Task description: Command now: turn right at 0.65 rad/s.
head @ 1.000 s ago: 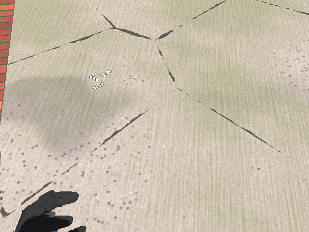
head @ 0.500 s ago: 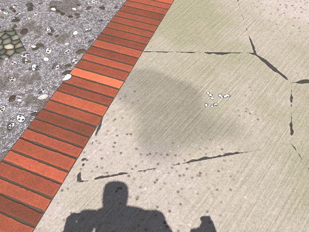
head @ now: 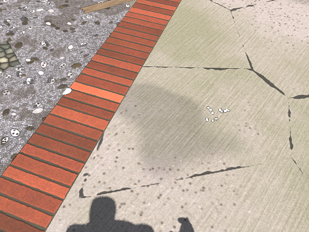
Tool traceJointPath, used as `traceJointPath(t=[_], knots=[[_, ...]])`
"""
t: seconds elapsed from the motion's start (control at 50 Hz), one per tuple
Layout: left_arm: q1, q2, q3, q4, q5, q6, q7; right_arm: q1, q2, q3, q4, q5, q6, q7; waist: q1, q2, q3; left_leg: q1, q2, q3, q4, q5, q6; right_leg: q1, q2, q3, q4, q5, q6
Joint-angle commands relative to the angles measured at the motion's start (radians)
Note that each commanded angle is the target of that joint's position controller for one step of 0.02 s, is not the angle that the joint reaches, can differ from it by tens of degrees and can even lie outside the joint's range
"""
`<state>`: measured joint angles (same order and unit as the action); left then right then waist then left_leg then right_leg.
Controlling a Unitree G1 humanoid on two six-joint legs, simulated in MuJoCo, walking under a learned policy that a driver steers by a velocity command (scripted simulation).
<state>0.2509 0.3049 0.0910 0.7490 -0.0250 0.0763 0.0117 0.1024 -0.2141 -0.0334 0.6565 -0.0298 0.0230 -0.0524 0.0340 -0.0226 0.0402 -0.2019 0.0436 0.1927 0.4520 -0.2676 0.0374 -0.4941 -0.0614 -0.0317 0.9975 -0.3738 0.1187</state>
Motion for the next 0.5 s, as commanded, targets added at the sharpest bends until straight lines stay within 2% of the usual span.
traceJointPath(t=[0.02,0.06,0.08,0.1,0.12,0.14,0.18,0.2,0.22,0.24,0.26,0.28,0.3,0.32,0.34,0.36,0.4,0.44,0.48,0.5], knots=[[-0.098,0.048,0.002,-0.140,0.004,-0.011,-0.020,0.008,-0.204,-0.074,-0.044,0.006,-0.008,0.001,-0.065,0.136,-0.074,0.141,0.321,-0.152,-0.131,0.403,0.202,-0.061,-0.043,-0.010,-0.089,-0.020,-0.020],[-0.093,0.054,0.007,-0.161,0.003,-0.004,-0.030,-0.002,-0.220,-0.085,-0.040,0.017,-0.011,0.014,-0.058,0.140,-0.082,0.136,0.332,-0.119,-0.107,0.469,0.193,-0.017,-0.036,-0.041,-0.143,-0.026,-0.044],[-0.099,0.055,0.007,-0.171,-0.003,0.001,-0.035,0.021,-0.235,-0.095,-0.035,0.027,-0.016,0.023,-0.070,0.137,-0.107,0.143,0.348,-0.119,-0.136,0.315,0.184,0.006,-0.034,-0.058,-0.161,-0.033,-0.063],[-0.110,0.059,0.008,-0.183,-0.010,0.004,-0.043,0.044,-0.248,-0.101,-0.025,0.038,-0.025,0.032,-0.077,0.136,-0.112,0.141,0.365,-0.138,-0.178,0.072,0.174,0.024,-0.045,-0.059,-0.177,-0.051,-0.087],[-0.119,0.067,0.011,-0.191,-0.015,0.003,-0.050,0.047,-0.260,-0.107,-0.018,0.049,-0.035,0.037,-0.071,0.143,-0.096,0.129,0.375,-0.160,-0.220,-0.134,0.161,0.034,-0.047,-0.065,-0.198,-0.076,-0.113],[-0.117,0.074,0.014,-0.191,-0.017,-0.001,-0.056,0.034,-0.271,-0.110,-0.012,0.059,-0.044,0.043,-0.056,0.145,-0.074,0.116,0.377,-0.169,-0.246,-0.262,0.145,0.053,-0.045,-0.075,-0.229,-0.099,-0.140],[-0.049,0.071,0.020,-0.148,-0.019,-0.011,-0.060,-0.013,-0.268,-0.112,-0.004,0.072,-0.053,0.053,0.002,0.106,-0.048,0.063,0.347,-0.104,-0.220,-0.334,0.103,0.176,-0.020,-0.130,-0.351,-0.069,-0.194],[0.043,0.073,0.026,-0.098,-0.018,-0.017,-0.054,-0.045,-0.250,-0.109,-0.001,0.075,-0.054,0.054,0.051,0.073,-0.052,-0.005,0.301,-0.034,-0.137,-0.335,0.072,0.311,0.021,-0.175,-0.427,-0.020,-0.221],[0.200,0.119,0.052,-0.030,-0.018,-0.023,-0.040,-0.069,-0.197,-0.094,-0.004,0.063,-0.060,0.056,0.116,-0.022,-0.075,-0.124,0.217,0.059,0.102,-0.232,0.030,0.512,0.064,-0.152,-0.483,-0.049,-0.269],[0.377,0.219,0.085,0.012,-0.020,-0.036,-0.028,-0.151,-0.118,-0.066,-0.047,0.042,-0.069,0.061,0.188,-0.270,-0.052,-0.474,0.113,0.111,0.622,-0.304,-0.035,0.725,-0.114,0.211,-0.563,-0.078,-0.379],[0.293,0.285,0.077,-0.058,-0.005,-0.092,-0.043,-0.215,-0.104,-0.057,-0.140,0.048,-0.105,0.062,0.125,-0.341,-0.026,-0.864,-0.081,-0.124,0.847,-0.366,-0.075,0.778,-0.267,0.810,-0.773,-0.296,-0.554],[0.230,0.200,0.054,-0.086,-0.007,-0.127,-0.050,-0.256,-0.181,-0.066,-0.147,0.072,-0.140,0.079,0.127,-0.157,-0.007,-0.948,-0.016,-0.242,0.889,-0.277,-0.050,0.793,-0.321,0.780,-0.838,-0.301,-0.546],[0.183,0.208,0.046,-0.076,0.070,-0.090,-0.031,-0.198,-0.179,-0.052,-0.103,-0.056,-0.104,0.093,0.095,-0.074,0.016,-0.893,0.052,-0.218,0.823,-0.155,-0.055,0.697,-0.280,0.607,-0.815,-0.232,-0.452],[0.157,0.178,0.035,-0.082,0.071,-0.083,-0.026,-0.111,-0.198,-0.058,-0.064,-0.057,-0.093,0.101,0.045,-0.002,0.032,-0.790,0.060,-0.207,0.760,-0.067,-0.065,0.637,-0.210,0.509,-0.815,-0.154,-0.413],[0.136,0.166,0.024,-0.079,0.052,-0.089,-0.023,-0.086,-0.201,-0.056,-0.056,-0.060,-0.082,0.107,0.018,0.000,0.042,-0.709,0.060,-0.202,0.699,-0.016,-0.081,0.564,-0.155,0.450,-0.837,-0.113,-0.389],[0.125,0.154,0.015,-0.079,0.042,-0.101,-0.023,-0.069,-0.203,-0.053,-0.047,-0.054,-0.067,0.113,0.005,-0.041,0.045,-0.646,0.052,-0.191,0.666,0.022,-0.097,0.510,-0.120,0.413,-0.859,-0.067,-0.384],[0.158,0.160,0.013,-0.055,0.033,-0.122,-0.030,-0.100,-0.195,-0.043,-0.055,-0.033,-0.047,0.114,0.006,-0.030,0.066,-0.626,0.036,-0.174,0.601,0.058,-0.115,0.472,-0.092,0.380,-0.884,0.019,-0.390],[0.193,0.168,0.017,-0.035,0.035,-0.132,-0.030,-0.164,-0.179,-0.031,-0.075,-0.018,-0.045,0.113,0.024,-0.024,0.091,-0.614,0.014,-0.163,0.472,0.099,-0.123,0.453,-0.070,0.362,-0.887,0.096,-0.391],[0.202,0.177,0.020,-0.023,0.035,-0.138,-0.025,-0.224,-0.158,-0.017,-0.095,-0.007,-0.051,0.115,0.043,-0.060,0.096,-0.545,-0.009,-0.162,0.329,0.159,-0.121,0.426,-0.050,0.346,-0.873,0.176,-0.380],[0.205,0.186,0.023,-0.017,0.033,-0.141,-0.021,-0.253,-0.158,-0.013,-0.110,-0.003,-0.053,0.116,0.051,-0.081,0.095,-0.505,-0.013,-0.164,0.272,0.178,-0.113,0.420,-0.060,0.357,-0.873,0.225,-0.375]])
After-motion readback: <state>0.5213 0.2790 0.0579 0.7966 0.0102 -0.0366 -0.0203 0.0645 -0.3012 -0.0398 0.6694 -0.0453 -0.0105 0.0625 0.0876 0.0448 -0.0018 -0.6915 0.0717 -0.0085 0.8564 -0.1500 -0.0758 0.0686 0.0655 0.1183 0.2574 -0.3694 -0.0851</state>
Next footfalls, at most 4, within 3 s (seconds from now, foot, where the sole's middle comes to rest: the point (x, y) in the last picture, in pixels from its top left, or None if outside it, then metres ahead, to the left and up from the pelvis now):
0.22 right None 0.00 -0.14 -0.78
0.62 left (197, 230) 0.48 -0.15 -0.78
1.02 right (280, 213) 0.57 -0.52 -0.78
1.44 left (254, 128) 1.03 -0.49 -0.78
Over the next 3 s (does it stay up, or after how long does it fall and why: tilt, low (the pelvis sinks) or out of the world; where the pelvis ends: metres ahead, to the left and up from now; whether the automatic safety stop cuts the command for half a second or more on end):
stays up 2.20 -0.31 -0.01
